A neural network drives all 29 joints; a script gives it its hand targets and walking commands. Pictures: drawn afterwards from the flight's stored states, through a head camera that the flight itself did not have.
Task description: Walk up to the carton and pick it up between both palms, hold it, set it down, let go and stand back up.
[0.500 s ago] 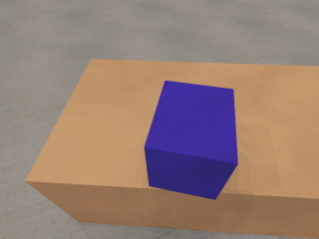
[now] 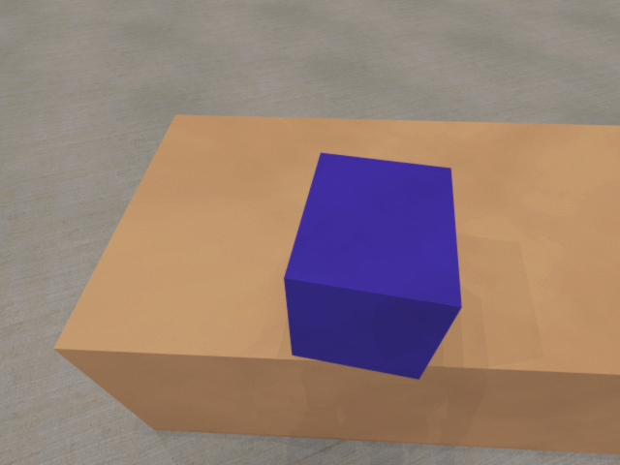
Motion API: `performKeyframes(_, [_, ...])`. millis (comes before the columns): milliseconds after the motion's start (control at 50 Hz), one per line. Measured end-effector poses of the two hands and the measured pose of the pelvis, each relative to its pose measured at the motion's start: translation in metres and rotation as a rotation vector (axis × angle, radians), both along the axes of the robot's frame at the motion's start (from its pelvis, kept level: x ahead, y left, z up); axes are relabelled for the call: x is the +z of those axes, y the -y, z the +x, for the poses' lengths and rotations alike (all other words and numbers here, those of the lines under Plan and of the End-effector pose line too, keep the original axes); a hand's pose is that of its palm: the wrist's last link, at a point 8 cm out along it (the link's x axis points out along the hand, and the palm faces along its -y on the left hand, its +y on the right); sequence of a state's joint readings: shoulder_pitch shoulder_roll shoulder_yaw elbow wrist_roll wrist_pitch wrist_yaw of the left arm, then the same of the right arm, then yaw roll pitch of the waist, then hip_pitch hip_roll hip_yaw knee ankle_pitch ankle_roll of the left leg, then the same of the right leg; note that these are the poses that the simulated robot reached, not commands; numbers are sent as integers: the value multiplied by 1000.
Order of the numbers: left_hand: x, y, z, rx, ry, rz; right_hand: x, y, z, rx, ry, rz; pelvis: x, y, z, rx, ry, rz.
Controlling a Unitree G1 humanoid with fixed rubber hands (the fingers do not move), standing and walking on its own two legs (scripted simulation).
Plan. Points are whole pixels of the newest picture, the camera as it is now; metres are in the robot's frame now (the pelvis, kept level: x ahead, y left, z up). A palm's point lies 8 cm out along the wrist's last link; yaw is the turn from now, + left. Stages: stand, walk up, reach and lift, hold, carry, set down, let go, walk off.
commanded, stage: stand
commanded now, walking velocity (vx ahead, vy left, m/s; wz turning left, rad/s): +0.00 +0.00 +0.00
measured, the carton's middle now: (369, 264) +0.45 -0.08 -0.07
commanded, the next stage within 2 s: none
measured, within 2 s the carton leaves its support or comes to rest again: neither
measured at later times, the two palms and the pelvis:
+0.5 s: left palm out of the picture +0.00 +0.23 -0.15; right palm out of the picture -0.03 -0.21 -0.15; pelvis +0.00 +0.01 +0.00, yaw -2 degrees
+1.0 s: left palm out of the picture +0.03 +0.23 -0.15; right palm out of the picture -0.02 -0.22 -0.15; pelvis +0.00 +0.01 -0.01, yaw -3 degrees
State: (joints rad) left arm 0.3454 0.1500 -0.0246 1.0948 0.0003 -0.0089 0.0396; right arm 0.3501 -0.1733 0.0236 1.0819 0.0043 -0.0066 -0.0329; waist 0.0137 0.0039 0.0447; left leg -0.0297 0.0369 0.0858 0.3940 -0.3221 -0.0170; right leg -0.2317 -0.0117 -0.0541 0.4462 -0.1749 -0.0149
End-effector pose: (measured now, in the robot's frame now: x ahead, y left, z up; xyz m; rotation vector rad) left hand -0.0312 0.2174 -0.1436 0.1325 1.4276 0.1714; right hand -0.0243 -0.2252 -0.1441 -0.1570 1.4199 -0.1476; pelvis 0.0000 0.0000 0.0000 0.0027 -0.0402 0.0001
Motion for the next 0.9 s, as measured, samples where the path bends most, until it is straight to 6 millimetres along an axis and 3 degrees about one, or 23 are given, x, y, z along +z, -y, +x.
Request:
performKeyframes(240, [-1,-6,8,-14,13,10,-2,-7,-10,-17,-12,-2,-2,-5,-5,-17,-4,5])
performKeyframes(900, [-3,-12,60,-70,88,21,-6,-10,10,-69,31,-15,-5,-12,1,-50,-16,7])
